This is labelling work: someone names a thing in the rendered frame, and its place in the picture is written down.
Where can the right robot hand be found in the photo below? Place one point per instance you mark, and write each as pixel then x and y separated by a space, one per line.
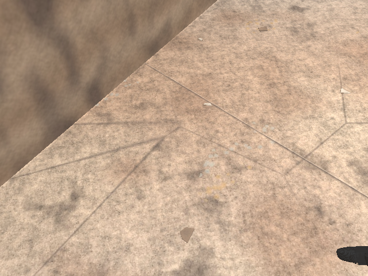
pixel 358 254

